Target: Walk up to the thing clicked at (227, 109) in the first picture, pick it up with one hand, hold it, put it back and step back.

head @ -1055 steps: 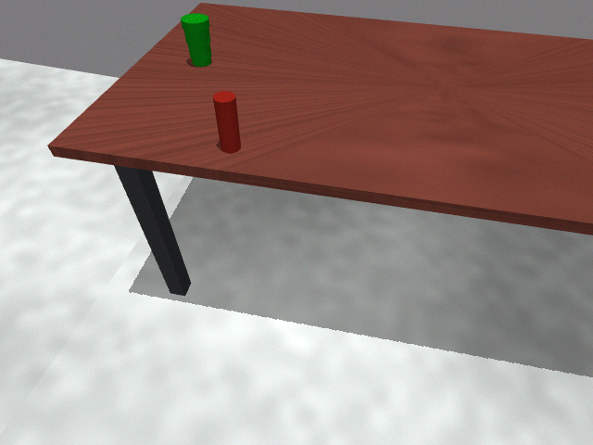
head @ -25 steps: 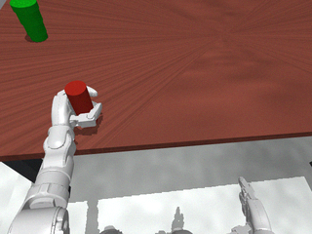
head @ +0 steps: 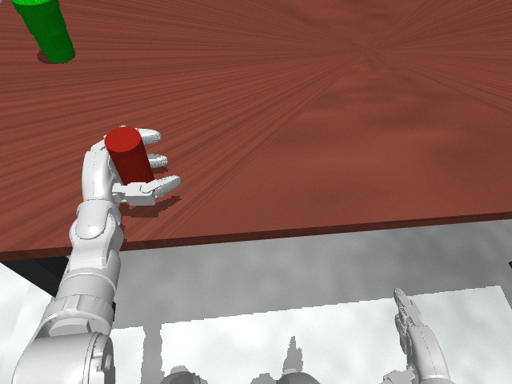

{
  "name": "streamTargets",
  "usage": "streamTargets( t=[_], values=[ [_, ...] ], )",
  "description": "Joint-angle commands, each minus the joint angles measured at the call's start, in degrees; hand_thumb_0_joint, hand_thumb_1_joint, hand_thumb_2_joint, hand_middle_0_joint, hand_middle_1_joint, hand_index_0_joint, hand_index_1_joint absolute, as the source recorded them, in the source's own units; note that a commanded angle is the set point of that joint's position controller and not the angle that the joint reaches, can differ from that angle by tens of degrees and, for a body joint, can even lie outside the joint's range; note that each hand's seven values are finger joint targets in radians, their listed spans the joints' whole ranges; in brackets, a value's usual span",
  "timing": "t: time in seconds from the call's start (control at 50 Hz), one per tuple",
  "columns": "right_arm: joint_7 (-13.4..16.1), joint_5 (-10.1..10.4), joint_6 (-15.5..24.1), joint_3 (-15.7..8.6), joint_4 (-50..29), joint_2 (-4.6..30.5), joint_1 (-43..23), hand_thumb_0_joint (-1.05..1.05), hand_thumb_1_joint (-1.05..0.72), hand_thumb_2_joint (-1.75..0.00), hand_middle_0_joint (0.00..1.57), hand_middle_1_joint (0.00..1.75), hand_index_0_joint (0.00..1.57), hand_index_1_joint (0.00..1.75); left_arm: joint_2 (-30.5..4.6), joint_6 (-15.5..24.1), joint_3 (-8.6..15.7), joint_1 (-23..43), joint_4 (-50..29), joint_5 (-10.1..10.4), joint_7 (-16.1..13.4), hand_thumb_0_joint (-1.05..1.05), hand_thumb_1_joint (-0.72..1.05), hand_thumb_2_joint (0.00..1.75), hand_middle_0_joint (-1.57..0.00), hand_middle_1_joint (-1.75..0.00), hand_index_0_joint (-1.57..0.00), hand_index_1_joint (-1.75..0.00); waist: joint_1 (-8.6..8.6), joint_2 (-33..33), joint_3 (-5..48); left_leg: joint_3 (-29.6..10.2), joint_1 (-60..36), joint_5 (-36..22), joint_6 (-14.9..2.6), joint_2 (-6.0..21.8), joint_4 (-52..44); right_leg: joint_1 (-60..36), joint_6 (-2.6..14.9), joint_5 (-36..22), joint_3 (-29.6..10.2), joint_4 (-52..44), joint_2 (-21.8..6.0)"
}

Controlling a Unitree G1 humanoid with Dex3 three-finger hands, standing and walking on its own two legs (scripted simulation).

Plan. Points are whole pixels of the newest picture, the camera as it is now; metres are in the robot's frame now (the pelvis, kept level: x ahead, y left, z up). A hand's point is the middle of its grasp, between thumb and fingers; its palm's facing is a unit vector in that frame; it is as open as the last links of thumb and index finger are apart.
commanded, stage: open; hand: left
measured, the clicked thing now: (134, 168) +0.44 +0.15 +0.08
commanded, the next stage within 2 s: withdraw in 0.22 s
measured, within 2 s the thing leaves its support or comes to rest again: neither
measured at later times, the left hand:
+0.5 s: hand (136, 164) +0.44 +0.14 +0.09, palm faces +0.00 -1.00 +0.00, open 15.0 cm
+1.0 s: hand (44, 111) +0.43 +0.22 +0.20, palm faces +0.08 -0.98 -0.20, open 16.4 cm
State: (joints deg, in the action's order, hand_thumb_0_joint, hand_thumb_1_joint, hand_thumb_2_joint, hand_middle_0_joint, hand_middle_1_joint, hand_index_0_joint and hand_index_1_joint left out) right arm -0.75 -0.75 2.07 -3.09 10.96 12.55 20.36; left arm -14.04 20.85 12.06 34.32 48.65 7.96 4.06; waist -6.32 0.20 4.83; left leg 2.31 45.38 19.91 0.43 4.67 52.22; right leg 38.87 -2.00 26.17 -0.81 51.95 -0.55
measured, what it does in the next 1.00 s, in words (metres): stands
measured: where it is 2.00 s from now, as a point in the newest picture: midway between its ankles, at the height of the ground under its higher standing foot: outside the picture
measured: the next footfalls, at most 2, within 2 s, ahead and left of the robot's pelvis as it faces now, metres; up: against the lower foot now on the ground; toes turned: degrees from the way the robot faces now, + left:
none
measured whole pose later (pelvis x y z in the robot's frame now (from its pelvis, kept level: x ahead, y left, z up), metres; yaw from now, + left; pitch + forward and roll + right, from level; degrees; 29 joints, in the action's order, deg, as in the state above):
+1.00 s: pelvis +0.01 +0.00 +0.03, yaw +1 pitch +5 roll +0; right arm 1.8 2.5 1.7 -5.9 22.3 14.1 18.1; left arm -25.6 0.8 14.9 34.9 37.0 4.8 11.1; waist -2.2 -1.8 4.5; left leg 3.3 29.0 16.3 0.4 3.2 39.9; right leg 23.0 -2.3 22.6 -1.1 40.1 -1.8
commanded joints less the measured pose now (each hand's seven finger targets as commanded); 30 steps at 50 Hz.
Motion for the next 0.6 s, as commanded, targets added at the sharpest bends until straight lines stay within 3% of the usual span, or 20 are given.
streamTargets(
  t=[0.0,0.08,0.1,0.14,0.2,0.26,0.34,0.38,0.4,0.42,0.46,0.48,0.5,0.52,0.56,0.58],
  values=[
    [0.7,0.2,2.8,-3.6,-11.1,7.4,-0.3,0.0,0.52,-0.06,0.05,0.05,0.05,0.05,-8.1,3.9,1.4,22.3,-13.4,0.5,0.3,0.0,-0.19,0.31,-0.63,-0.43,-0.6,-0.44,-0.47,-2.4,23.8,-1.5,-21.7,-9.8,-1.3,-1.8,-5.4,-1.8,2.0,-15.6,2.2,-7.3,1.7],
    [0.9,0.1,2.3,-4.8,-10.6,8.6,0.5,0.0,0.51,-0.06,0.05,0.05,0.05,0.05,-9.7,3.6,2.4,21.4,-14.2,0.7,0.5,0.0,-0.23,0.26,-0.54,-0.34,-0.51,-0.36,-0.54,-1.6,24.6,-1.4,-21.5,-13.9,-1.79,-1.8,-4.3,-2.9,1.53,-20.0,1.9,-7.2,1.7],
    [0.7,0.0,2.3,-4.3,-10.3,8.0,0.5,0.0,0.51,-0.06,0.05,0.05,0.05,0.05,-8.5,3.6,1.7,21.7,-14.5,0.7,0.7,0.0,-0.22,0.24,-0.5,-0.3,-0.47,-0.33,-0.58,-2.4,25.3,-1.6,-22.2,-14.7,-1.69,-1.7,-4.3,-2.6,1.64,-20.3,2.0,-6.8,1.7],
    [0.6,0.3,1.9,-3.8,-10.2,7.0,-0.7,0.0,0.51,-0.06,0.05,0.05,0.05,0.05,-7.4,3.5,0.7,21.5,-13.9,0.6,0.7,0.0,-0.23,0.2,-0.47,-0.26,-0.43,-0.28,-0.41,-2.6,22.8,-1.5,-21.2,-13.5,-1.67,-1.8,-4.6,-2.1,1.66,-19.2,2.0,-7.1,1.7],
    [0.6,0.2,1.7,-4.4,-9.5,7.8,0.3,0.0,0.51,-0.06,0.05,0.05,0.05,0.05,-9.3,3.6,1.9,21.6,-14.3,0.5,0.8,0.0,-0.27,0.17,-0.42,-0.21,-0.38,-0.24,-0.65,-3.3,23.4,-1.2,-21.2,-13.0,-1.67,-1.8,-4.3,-2.2,1.6,-19.1,1.7,-7.2,1.6],
    [0.5,0.2,1.7,-3.7,-10.7,7.1,-0.9,0.0,0.52,-0.06,0.05,0.05,0.05,0.05,-7.8,3.5,1.3,21.3,-14.1,0.6,0.8,0.0,-0.3,0.12,-0.36,-0.16,-0.33,-0.18,-0.43,-1.5,22.3,-1.3,-20.4,-11.8,-1.66,-1.9,-4.8,-2.5,1.64,-18.0,1.9,-7.2,1.7],
    [0.8,0.2,1.4,-6.4,-10.5,9.9,-0.8,0.0,0.53,-0.05,0.05,0.05,0.05,0.05,-9.3,3.5,1.0,23.1,-17.6,0.4,1.2,0.0,-0.29,0.15,-0.28,-0.16,-0.26,-0.18,-0.9,-3.6,24.3,-1.6,-23.1,-10.9,-1.34,-1.6,-5.5,-1.3,1.96,-16.8,2.0,-7.3,1.8],
    [1.4,0.5,1.1,-7.9,-11.0,11.5,-0.3,0.0,0.53,-0.06,0.05,0.05,0.05,0.05,-13.1,3.1,2.5,24.8,-19.7,0.4,1.1,0.0,-0.25,0.15,-0.27,-0.15,-0.24,-0.17,-0.5,-4.0,26.8,-1.5,-25.0,-12.2,-1.42,-1.8,-5.5,-3.1,1.81,-18.1,1.9,-7.6,1.7],
    [1.4,0.6,1.0,-7.0,-9.9,10.3,-0.1,0.0,0.53,-0.05,0.05,0.05,0.05,0.05,-14.2,2.6,3.2,24.0,-19.3,0.3,1.5,0.0,-0.25,0.15,-0.27,-0.16,-0.25,-0.17,0.24,-3.9,25.3,-1.6,-24.4,-12.2,-1.3,-1.7,-6.0,-3.9,1.88,-18.0,2.1,-7.6,1.8],
    [1.3,0.8,0.9,-5.6,-10.4,8.7,0.0,0.0,0.52,-0.06,0.05,0.05,0.05,0.05,-13.7,2.3,2.7,24.9,-21.1,0.8,1.9,0.0,-0.26,0.14,-0.27,-0.16,-0.25,-0.17,0.11,-4.4,27.7,-1.2,-25.3,-14.4,-1.59,-1.9,-5.4,-5.4,1.53,-20.7,1.6,-8.0,1.7],
    [1.9,1.2,0.6,-7.1,-10.1,10.3,-0.5,0.0,0.51,-0.06,0.05,0.05,0.05,0.05,-15.3,1.0,3.9,24.6,-22.0,1.5,2.3,0.0,-0.28,0.13,-0.27,-0.15,-0.24,-0.17,0.71,-3.9,28.8,-1.3,-26.7,-16.7,-1.61,-1.9,-6.1,-7.4,1.57,-22.5,1.8,-8.1,1.9],
    [1.9,1.5,0.4,-5.2,-9.9,8.5,-1.3,0.0,0.52,-0.06,0.05,0.05,0.05,0.05,-15.7,0.0,3.8,25.2,-22.3,1.6,2.5,0.0,-0.24,0.15,-0.27,-0.15,-0.24,-0.17,1.05,-4.9,26.9,-0.9,-25.8,-16.4,-1.54,-2.2,-6.4,-7.9,1.6,-22.3,1.6,-8.6,1.7],
    [2.0,1.6,0.4,-5.2,-7.7,8.6,-0.6,0.0,0.51,-0.06,0.05,0.05,0.05,0.05,-15.9,-0.9,4.4,24.1,-21.5,1.8,2.8,0.0,-0.26,0.14,-0.25,-0.15,-0.23,-0.16,1.68,-4.6,25.4,-1.0,-26.0,-16.1,-1.47,-2.1,-7.0,-7.6,1.66,-21.5,1.7,-9.1,1.8],
    [2.0,1.9,0.5,-4.4,-8.0,7.7,-2.2,0.0,0.52,-0.06,0.05,0.05,0.05,0.05,-13.7,-2.2,3.2,23.1,-19.9,2.1,3.0,0.0,-0.25,0.14,-0.25,-0.14,-0.23,-0.16,1.5,-3.7,23.7,-1.0,-25.9,-14.9,-1.33,-2.0,-7.9,-7.5,1.8,-20.0,1.9,-9.7,1.9],
    [2.5,2.1,0.5,-6.0,-4.5,9.6,-2.7,0.0,0.52,-0.06,0.05,0.05,0.05,0.05,-16.9,-4.0,4.4,24.9,-21.2,2.4,3.4,0.0,-0.25,0.15,-0.28,-0.17,-0.25,-0.18,1.96,-4.8,22.5,-0.8,-25.8,-12.7,-1.13,-2.0,-9.3,-7.9,1.92,-18.1,1.7,-11.0,1.8],
    [2.7,2.2,0.8,-5.0,-6.0,8.8,-4.4,0.0,0.52,-0.06,0.05,0.05,0.05,0.05,-16.3,-5.3,3.8,25.0,-20.3,2.1,3.8,0.0,-0.26,0.15,-0.26,-0.16,-0.24,-0.17,1.48,-3.9,22.7,-0.5,-26.0,-12.9,-1.28,-2.1,-9.4,-8.7,1.72,-18.7,1.4,-11.7,1.7]
  ],
)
